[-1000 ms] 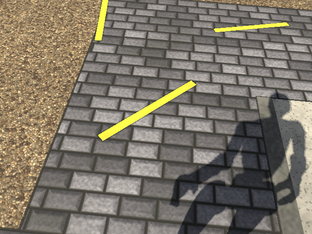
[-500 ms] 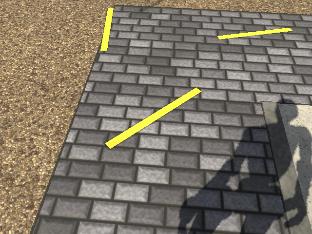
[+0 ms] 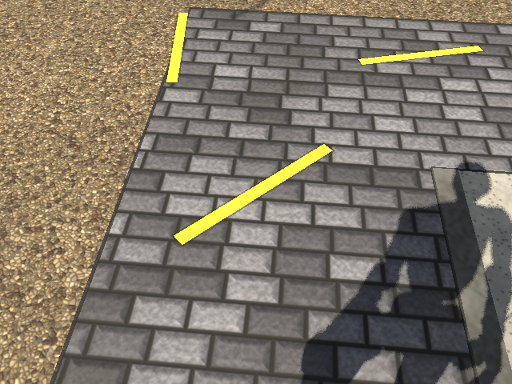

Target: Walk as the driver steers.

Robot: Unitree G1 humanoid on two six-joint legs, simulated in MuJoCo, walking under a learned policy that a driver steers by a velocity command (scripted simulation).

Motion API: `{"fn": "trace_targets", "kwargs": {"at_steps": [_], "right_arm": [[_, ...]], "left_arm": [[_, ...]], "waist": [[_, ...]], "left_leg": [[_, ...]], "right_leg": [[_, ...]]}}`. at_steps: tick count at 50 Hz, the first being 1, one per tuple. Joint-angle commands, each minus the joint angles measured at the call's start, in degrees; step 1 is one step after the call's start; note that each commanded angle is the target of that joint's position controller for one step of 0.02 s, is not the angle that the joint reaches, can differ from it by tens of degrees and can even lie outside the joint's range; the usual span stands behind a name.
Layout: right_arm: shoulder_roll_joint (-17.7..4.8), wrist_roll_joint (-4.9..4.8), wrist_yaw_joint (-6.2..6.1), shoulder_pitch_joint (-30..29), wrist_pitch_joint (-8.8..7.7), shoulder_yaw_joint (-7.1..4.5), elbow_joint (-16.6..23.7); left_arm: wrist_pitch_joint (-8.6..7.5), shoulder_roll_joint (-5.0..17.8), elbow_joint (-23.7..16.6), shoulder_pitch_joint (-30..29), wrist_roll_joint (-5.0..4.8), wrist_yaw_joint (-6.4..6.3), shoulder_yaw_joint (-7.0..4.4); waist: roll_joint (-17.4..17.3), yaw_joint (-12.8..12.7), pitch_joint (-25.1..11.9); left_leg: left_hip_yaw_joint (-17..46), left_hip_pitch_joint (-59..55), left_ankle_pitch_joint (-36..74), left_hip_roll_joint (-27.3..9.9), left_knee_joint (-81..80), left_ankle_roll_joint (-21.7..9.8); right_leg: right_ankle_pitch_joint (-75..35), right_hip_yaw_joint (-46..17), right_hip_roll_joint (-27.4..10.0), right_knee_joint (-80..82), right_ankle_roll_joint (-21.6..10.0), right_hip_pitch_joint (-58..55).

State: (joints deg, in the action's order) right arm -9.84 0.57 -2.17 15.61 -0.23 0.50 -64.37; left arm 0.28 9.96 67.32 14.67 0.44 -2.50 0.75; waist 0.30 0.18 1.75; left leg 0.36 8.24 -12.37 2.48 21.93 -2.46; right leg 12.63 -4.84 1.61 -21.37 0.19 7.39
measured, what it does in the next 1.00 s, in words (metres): walks ahead: right foot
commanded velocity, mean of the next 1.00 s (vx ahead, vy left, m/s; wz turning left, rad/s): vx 0.15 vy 0.00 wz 0.02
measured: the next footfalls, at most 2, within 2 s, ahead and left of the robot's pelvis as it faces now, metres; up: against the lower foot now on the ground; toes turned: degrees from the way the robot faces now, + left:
right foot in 0.80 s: +0.10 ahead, -0.12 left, +0.00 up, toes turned -3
left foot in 1.26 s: +0.43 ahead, +0.03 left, +0.00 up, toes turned +14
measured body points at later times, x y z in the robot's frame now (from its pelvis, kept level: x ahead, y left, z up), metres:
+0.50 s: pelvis +0.01 +0.00 +0.00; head +0.01 +0.01 +0.45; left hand -0.02 +0.22 -0.17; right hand -0.01 -0.22 -0.16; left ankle -0.01 +0.09 -0.75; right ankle -0.01 -0.13 -0.75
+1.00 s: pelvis +0.14 -0.05 +0.00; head +0.15 -0.07 +0.45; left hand +0.05 +0.17 -0.14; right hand +0.19 -0.29 -0.16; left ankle +0.15 +0.08 -0.67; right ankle +0.06 -0.12 -0.75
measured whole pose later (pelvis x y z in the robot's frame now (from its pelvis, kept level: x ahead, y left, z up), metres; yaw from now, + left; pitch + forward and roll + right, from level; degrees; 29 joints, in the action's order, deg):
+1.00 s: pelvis +0.14 -0.05 +0.00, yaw +2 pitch +1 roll +0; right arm -11.7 1.6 1.8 13.9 -2.7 -2.9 -58.9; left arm -5.4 8.4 63.6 27.5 1.2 -0.9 -1.3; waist -2.0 -0.4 -0.4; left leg -0.6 31.9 -12.6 -1.5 61.1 -4.7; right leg 15.2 4.9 3.4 -14.2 -4.5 0.1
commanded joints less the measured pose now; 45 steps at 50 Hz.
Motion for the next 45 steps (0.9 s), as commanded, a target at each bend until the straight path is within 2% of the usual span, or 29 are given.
{"fn": "trace_targets", "kwargs": {"at_steps": [1, 24, 25, 26, 28, 30, 31, 33, 34, 36, 38, 39, 40, 41, 42, 43, 44, 45], "right_arm": [[-5.0, 0.0, -0.2, 3.4, -0.27, -0.76, 0.5], [-3.4, -0.01, -0.41, 5.5, -0.42, -0.86, -0.2], [-3.1, 0.05, -0.38, 5.9, -0.38, -0.79, -0.3], [-3.9, 0.1, -0.35, 5.8, -0.22, -1.09, -0.2], [-6.5, 0.05, -0.23, 7.3, 0.46, -2.34, -0.2], [-8.0, 0.2, 0.0, 11.7, 0.88, -3.33, -0.9], [-7.9, 0.36, 0.08, 12.6, 0.77, -3.63, -1.1], [-7.9, 0.99, 0.4, 11.7, -0.02, -3.99, -0.4], [-8.2, 1.04, 0.52, 10.8, -0.49, -4.18, 0.2], [-8.2, 0.53, 0.72, 8.1, -1.22, -4.39, 1.2], [-7.9, -0.31, 0.89, 4.3, -1.5, -4.48, 2.5], [-6.7, -0.03, 0.99, 3.4, -1.85, -4.21, 3.3], [-3.3, 0.25, 1.38, 2.2, -2.5, -3.2, 4.6], [-0.9, 0.47, 1.91, 1.9, -2.98, -2.56, 6.9], [-5.2, 2.16, 2.46, 1.0, -2.96, -3.44, 7.3], [-4.8, 2.13, 3.14, -0.5, -3.24, -3.41, 7.5], [-3.3, 1.45, 3.64, 0.4, -3.61, -3.09, 6.9], [-3.4, 1.25, 4.0, 1.0, -3.72, -3.24, 6.4]], "left_arm": [[-0.19, 4.6, -0.4, 3.5, 0.0, -0.19, -0.57], [-0.22, 2.9, -0.1, 6.0, 0.02, -0.46, -0.45], [-0.2, 2.5, 0.1, 6.5, 0.12, -0.45, -0.33], [-0.15, 2.5, -0.1, 6.4, 0.32, -0.43, -0.41], [-0.03, 2.8, -1.3, 5.8, 0.89, -0.11, -0.77], [-0.39, 1.5, -3.7, 3.1, 1.97, 0.68, -0.63], [-0.92, 1.1, -5.0, 1.7, 2.3, 1.06, -0.56], [-2.16, 1.7, -6.9, 0.0, 1.97, 1.74, -0.92], [-2.74, 1.9, -7.4, 0.2, 1.75, 2.12, -1.13], [-3.68, 1.7, -7.8, 1.9, 1.11, 2.62, -1.46], [-4.1, 0.4, -5.2, 9.9, 0.52, 2.52, -1.81], [-4.16, 1.4, -3.6, 14.6, 0.61, 2.19, -2.41], [-4.6, 5.0, -2.8, 20.5, 1.38, 1.63, -3.37], [-4.28, 11.3, -1.8, 26.7, 0.87, 1.64, -4.91], [-3.59, 9.6, -2.1, 22.6, 0.99, 1.46, -4.75], [-3.89, 7.4, -4.6, 16.5, 0.87, 1.85, -4.17], [-4.54, 6.7, -6.0, 13.0, 0.79, 2.01, -3.98], [-5.21, 5.7, -6.5, 11.8, 0.64, 1.84, -3.64]], "waist": [[-0.3, 0.0, 1.9], [-0.3, 0.0, 2.6], [-0.5, 0.1, 1.4], [-1.3, 0.3, 2.1], [-4.8, 1.0, 3.7], [-8.3, 3.0, 7.1], [-8.5, 3.3, 9.0], [-6.8, 2.7, 9.7], [-5.9, 2.0, 8.9], [-5.8, -0.1, 7.6], [-4.6, -4.2, 6.1], [-1.9, -5.8, 5.4], [7.9, -8.0, 3.5], [17.2, -8.6, 2.2], [10.0, -5.6, 6.6], [4.2, -3.0, 9.6], [2.6, -1.3, 9.2], [1.9, -0.2, 8.1]], "left_leg": [[6.1, 0.2, 6.2, -6.8, -4.0, -1.0], [6.2, 0.2, 7.1, -6.7, -3.7, -1.3], [6.3, -0.2, 1.7, -6.4, -4.7, -1.3], [6.9, 0.3, -4.9, -6.1, -5.5, -1.7], [10.8, 1.2, -23.2, -7.1, -7.3, -4.5], [20.5, 1.3, -37.1, -13.8, -12.4, -9.1], [24.6, 3.1, -38.2, -17.2, -14.6, -11.2], [26.2, 3.9, -32.3, -19.5, -16.2, -12.6], [24.6, 3.5, -28.8, -19.1, -15.7, -12.3], [18.9, 6.2, -22.8, -16.4, -13.5, -10.6], [12.1, 15.0, -20.9, -11.7, -7.8, -8.4], [9.2, 20.3, -20.3, -9.1, -1.9, -7.2], [2.2, 26.4, -17.6, -3.7, 13.8, -5.0], [-4.3, 35.4, -19.9, 1.5, 29.0, -3.6], [-1.0, 36.6, -17.8, -2.3, 38.3, -4.1], [0.6, 37.0, -11.9, -4.7, 40.8, -4.2], [1.4, 35.2, -7.0, -5.9, 40.5, -3.6], [1.3, 33.5, -3.5, -6.5, 39.8, -3.0]], "right_leg": [[-7.3, -3.5, -5.0, 2.8, -1.9, 2.8], [-7.2, -2.9, -5.1, 2.0, -1.6, 3.1], [-3.8, -2.7, -4.6, 2.3, -1.7, 2.8], [0.5, -1.9, -3.5, 1.4, -2.0, 3.7], [13.1, 1.3, 0.1, -5.1, -3.1, 8.8], [16.7, 5.1, 1.4, -14.3, -3.5, 16.8], [14.6, 6.3, -0.4, -18.6, -3.6, 18.6], [14.6, 5.7, -2.8, -23.6, -3.7, 20.9], [14.8, 5.7, -3.3, -23.3, -3.9, 20.9], [12.3, 7.0, -2.8, -16.8, -4.3, 14.5], [4.1, 10.3, 0.5, -5.5, -4.7, -2.1], [4.9, 8.8, 0.8, -2.1, -4.6, -10.0], [15.5, -6.9, -10.0, 6.8, -5.7, -16.3], [31.5, -30.0, -22.6, 16.0, -10.9, -18.4], [36.3, -33.1, -24.1, 16.4, -13.3, -11.3], [31.7, -27.6, -21.6, 16.3, -12.7, -6.8], [23.2, -20.9, -19.0, 16.8, -11.2, -5.4], [14.9, -15.4, -17.0, 17.1, -9.9, -5.6]]}}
